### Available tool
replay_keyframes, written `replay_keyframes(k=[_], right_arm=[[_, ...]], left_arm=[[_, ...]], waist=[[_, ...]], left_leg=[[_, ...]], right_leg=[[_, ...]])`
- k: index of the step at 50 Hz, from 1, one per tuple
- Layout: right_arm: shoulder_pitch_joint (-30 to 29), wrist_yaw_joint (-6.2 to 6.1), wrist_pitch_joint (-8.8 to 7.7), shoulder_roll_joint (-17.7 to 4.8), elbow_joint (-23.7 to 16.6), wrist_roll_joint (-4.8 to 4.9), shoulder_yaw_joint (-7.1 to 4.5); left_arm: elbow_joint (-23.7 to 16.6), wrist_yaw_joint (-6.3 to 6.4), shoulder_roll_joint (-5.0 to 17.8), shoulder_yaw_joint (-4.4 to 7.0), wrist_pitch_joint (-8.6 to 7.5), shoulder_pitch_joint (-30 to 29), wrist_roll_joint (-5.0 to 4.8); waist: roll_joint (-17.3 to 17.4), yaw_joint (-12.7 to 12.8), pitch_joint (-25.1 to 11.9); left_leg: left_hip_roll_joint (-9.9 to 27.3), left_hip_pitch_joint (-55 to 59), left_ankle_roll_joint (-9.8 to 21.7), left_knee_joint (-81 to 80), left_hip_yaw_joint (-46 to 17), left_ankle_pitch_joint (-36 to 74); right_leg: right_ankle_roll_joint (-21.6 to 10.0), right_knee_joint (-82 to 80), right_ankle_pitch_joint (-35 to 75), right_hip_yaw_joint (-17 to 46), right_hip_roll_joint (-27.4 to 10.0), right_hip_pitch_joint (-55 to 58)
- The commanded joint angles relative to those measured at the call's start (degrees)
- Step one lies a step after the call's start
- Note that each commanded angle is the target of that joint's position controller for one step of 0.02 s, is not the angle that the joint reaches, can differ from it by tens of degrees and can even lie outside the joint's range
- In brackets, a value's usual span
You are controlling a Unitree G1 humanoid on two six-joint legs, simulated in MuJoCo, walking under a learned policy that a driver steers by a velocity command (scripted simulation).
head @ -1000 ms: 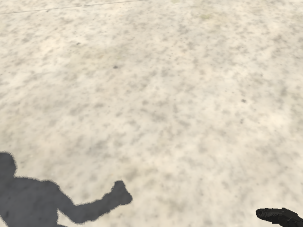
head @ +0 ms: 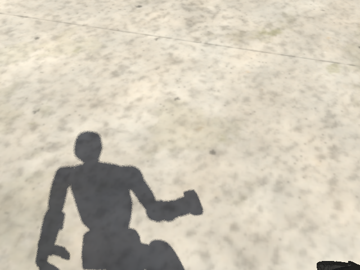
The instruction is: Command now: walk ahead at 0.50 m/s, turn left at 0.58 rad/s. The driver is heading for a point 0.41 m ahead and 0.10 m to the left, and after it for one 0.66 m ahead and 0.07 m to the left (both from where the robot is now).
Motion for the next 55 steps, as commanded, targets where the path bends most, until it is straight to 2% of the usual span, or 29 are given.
replay_keyframes(k=[1, 2, 3, 4, 5, 6, 7, 11, 16, 22, 24, 25, 26, 27, 28, 29, 31, 34, 37, 41, 44, 47, 48, 49, 50, 51, 52, 53, 55], right_arm=[[21.6, -1.4, 0.41, -13.5, 2.0, 0.42, -6.16], [19.9, -2.0, 0.05, -20.6, 1.8, 1.17, -7.05], [21.2, -1.53, -1.13, -16.5, -0.7, 0.44, -5.52], [19.4, -1.19, -2.2, -12.8, -0.1, -0.21, -4.39], [16.3, -1.24, -2.8, -11.5, -0.2, -0.17, -3.95], [12.2, -1.39, -2.89, -9.5, -0.8, -0.2, -3.3], [9.6, -1.68, -2.96, -8.1, -1.8, -0.86, -2.71], [10.4, -2.93, -3.28, -9.7, -1.7, -0.54, -3.01], [14.2, -4.06, -2.73, -10.6, -0.2, -0.13, -3.37], [17.5, -4.51, -1.85, -9.9, 1.8, 0.26, -3.42], [16.3, -4.58, -1.36, -9.3, 1.5, 0.15, -3.25], [15.9, -4.38, -1.38, -7.1, 0.9, -0.12, -2.42], [16.6, -4.25, -1.45, -4.0, -0.4, -1.23, -1.17], [24.6, -4.18, -1.95, -1.7, -1.9, 0.97, -0.47], [23.5, -4.42, -1.88, -8.1, -0.1, 1.5, -1.47], [17.2, -4.34, -1.62, -10.8, -0.8, 1.04, -2.28], [12.4, -4.23, -1.39, -9.5, -1.9, -0.08, -2.46], [12.7, -3.47, -0.61, -5.9, -2.6, 0.73, -2.01], [9.5, -3.24, -0.29, -4.6, -4.4, 0.28, -1.48], [4.7, -2.23, -1.37, -2.5, -5.7, -0.6, -0.43], [0.9, -1.04, -1.76, -2.6, -6.9, -0.55, -0.4], [4.7, -0.72, -1.76, -5.8, -6.3, -1.33, -1.78], [10.0, -1.07, -1.8, -7.8, -4.5, -1.65, -2.83], [13.9, -2.0, -1.54, -11.7, -3.7, -2.03, -3.92], [15.1, -2.98, -1.06, -15.1, -4.5, -3.64, -3.63], [14.1, -2.6, -1.17, -10.3, -5.0, -3.03, -1.62], [11.8, -1.9, -1.03, -7.9, -4.8, -2.22, -1.14], [8.3, -1.67, -1.17, -6.8, -4.1, -1.52, -0.74], [3.2, -1.73, -1.19, -6.1, -3.4, -1.66, -0.38]], left_arm=[[-4.2, 0.56, 9.8, 1.7, 0.09, -3.1, 0.43], [-7.7, -0.2, 0.8, -1.17, -1.23, 2.1, 3.25], [-8.3, -0.91, 4.1, -1.05, -3.59, -2.7, 1.13], [-10.0, -1.32, 7.8, -0.11, -4.87, -9.0, -1.29], [-10.3, -1.06, 7.0, -0.41, -5.57, -9.8, -0.85], [-9.4, -0.58, 7.1, -0.17, -5.63, -9.4, 0.75], [-8.9, -0.54, 7.6, 0.24, -5.09, -8.1, 1.39], [-9.7, -0.57, 5.0, -0.07, -2.91, -9.4, 2.44], [-12.9, -1.28, 2.6, -1.23, -3.1, -19.5, 1.82], [-14.9, -2.36, 5.7, -0.4, -4.35, -21.9, 1.07], [-13.4, -2.15, 6.9, 0.45, -4.92, -16.2, 1.12], [-12.2, -1.81, 8.8, 1.36, -5.23, -9.9, 1.77], [-11.3, -1.32, 12.0, 2.14, -5.15, -0.8, 2.38], [-9.2, -1.74, 15.1, 2.95, -4.26, 2.8, 2.61], [-10.5, -2.03, 9.1, 1.58, -4.01, 0.6, 1.22], [-11.1, -1.72, 6.0, 0.75, -3.59, -1.8, 1.11], [-10.9, -1.47, 4.2, 0.03, -3.01, -6.0, 1.99], [-9.5, -1.14, 3.9, -0.03, -3.59, -6.3, 1.94], [-8.3, -0.96, 6.2, 0.75, -3.88, -5.5, 1.66], [-7.5, -0.62, 7.7, 0.82, -2.7, -6.4, 1.4], [-5.8, -0.4, 9.0, 0.91, -1.75, -3.2, 0.41], [-5.0, -0.09, 10.7, 1.35, -0.97, -4.1, -0.87], [-4.8, -0.02, 9.8, 1.02, -0.82, -4.2, -0.83], [-5.1, -0.05, 7.7, 0.17, -0.98, -2.0, 0.57], [-6.5, -0.78, 2.6, -1.99, -1.33, 3.0, 3.34], [-4.1, -1.56, 3.1, -2.71, -1.12, 7.0, 2.0], [-4.4, -1.78, 7.5, -1.44, -0.34, 2.5, 0.14], [-5.6, -1.43, 7.0, -1.54, 0.23, -1.9, -0.18], [-5.0, -0.1, 6.6, -1.31, 2.0, -3.0, 0.94]], waist=[[-0.3, -14.1, -11.8], [16.5, -6.8, -15.2], [9.6, -10.3, -23.8], [5.4, -11.4, -15.6], [2.2, -9.2, -10.9], [0.1, -6.6, -7.7], [1.2, -4.5, -6.6], [0.5, -3.3, -4.2], [2.8, -7.1, -1.3], [4.8, -7.2, -1.3], [6.5, -4.1, -3.2], [5.5, -1.0, -8.0], [-1.4, 2.2, -16.8], [-22.3, -2.1, -22.2], [-14.4, -0.9, -17.0], [-9.2, 0.5, -10.0], [-4.9, -1.3, -3.4], [-7.4, -3.0, -2.3], [-5.6, -2.7, -1.2], [-4.8, -2.1, -0.6], [-5.5, -0.8, -2.1], [-6.6, -4.8, -4.7], [-5.2, -7.7, -7.7], [-0.6, -8.9, -11.6], [13.3, -6.0, -19.4], [11.3, -5.7, -30.9], [6.2, -7.0, -25.7], [4.3, -6.1, -18.3], [2.6, -3.2, -11.6]], left_leg=[[-3.7, 33.2, 5.9, -3.6, -2.4, -0.7], [11.5, 51.5, 16.2, -8.4, -34.0, -8.5], [16.5, 54.7, 19.7, -18.3, -51.1, -18.5], [15.2, 50.0, 16.2, -20.0, -43.7, -14.3], [12.8, 42.3, 14.1, -19.5, -36.7, -9.0], [10.5, 34.5, 12.5, -19.6, -30.8, -2.3], [8.8, 29.0, 11.8, -20.6, -27.2, 2.9], [6.3, 20.5, 11.9, -23.4, -21.1, 11.3], [2.3, 16.3, 7.7, -23.0, -17.4, 4.1], [5.5, 23.7, 6.0, -15.3, -25.2, 2.0], [4.5, 24.1, 4.7, -10.3, -26.5, 6.5], [1.3, 21.8, 2.9, -2.1, -24.2, 8.6], [-2.8, 13.8, 0.5, 14.4, -19.0, -1.8], [-9.3, -6.7, -3.0, 31.4, -13.5, -27.6], [-4.4, -13.0, -3.6, 38.3, -15.1, -25.4], [-2.6, -14.4, -3.9, 39.2, -13.4, -19.9], [1.0, -11.2, -4.4, 35.4, -11.6, -13.3], [3.6, -7.7, -4.5, 31.2, -9.8, -10.8], [4.5, -10.8, -5.3, 25.2, -9.2, -6.1], [1.6, -3.2, -5.5, 8.6, -4.8, 5.0], [-0.6, 1.3, -4.6, 0.8, -3.0, 8.6], [-3.1, 8.8, -1.5, -5.5, -2.4, 6.0], [-4.5, 17.2, 0.1, -9.1, -1.8, 10.8], [-0.3, 28.1, 2.0, -8.7, -6.0, 30.3], [16.1, 47.6, 11.9, -2.9, -25.7, 57.7], [22.1, 48.5, 18.3, -4.9, -34.2, 54.9], [17.6, 42.8, 16.1, -7.3, -28.4, 46.5], [14.2, 37.2, 13.0, -9.0, -23.5, 39.0], [10.9, 23.2, 9.7, -13.3, -18.7, 29.0]], right_leg=[[-5.3, 32.3, 47.0, 1.9, -9.5, -16.3], [-1.4, 53.1, -5.9, 5.1, 1.8, -43.2], [-2.0, 60.4, -11.4, 19.7, 4.2, -49.8], [-3.6, 59.9, -5.6, 20.6, 1.5, -54.6], [-4.6, 55.1, -0.5, 20.6, -1.0, -53.0], [-4.3, 50.0, 2.7, 20.7, -2.9, -48.9], [-4.0, 46.8, 5.0, 21.3, -4.1, -44.4], [-0.8, 36.1, 11.3, 19.6, -2.8, -41.1], [0.3, 15.8, 28.9, 19.0, 1.1, -36.7], [-2.1, 8.4, 24.4, 21.3, 2.5, -33.6], [-4.1, 6.1, 21.0, 19.7, 3.3, -26.0], [-6.3, 5.9, 21.1, 21.0, 0.8, -15.4], [-9.6, 7.2, 17.7, 31.0, -9.2, 0.2], [-18.2, 0.4, 2.7, 58.6, -20.4, 15.6], [-16.7, -2.1, -8.6, 60.0, -20.1, 12.5], [-14.3, -2.8, -6.0, 50.3, -17.8, 5.5], [-13.2, -4.8, 7.9, 38.3, -13.7, -6.3], [-13.4, -8.6, 15.4, 28.7, -11.5, -11.6], [-14.9, -10.7, 21.7, 23.3, -12.4, -11.0], [-13.4, -8.2, 43.1, 12.4, -8.8, -13.4], [-12.3, -5.5, 45.6, 11.1, -9.5, -10.0], [-10.3, 2.9, 51.8, 11.2, -10.3, -6.8], [-8.6, 10.2, 51.5, 9.8, -8.4, -8.3], [-5.6, 20.7, 40.7, 7.9, -5.0, -14.8], [-1.3, 41.9, -5.4, 8.1, 2.0, -33.7], [-0.6, 50.3, -18.6, 19.8, 1.8, -33.8], [-0.3, 51.5, -16.1, 21.1, -0.2, -35.6], [-0.4, 49.0, -13.6, 19.8, -1.5, -38.8], [0.4, 41.6, -8.3, 19.6, -3.3, -33.8]])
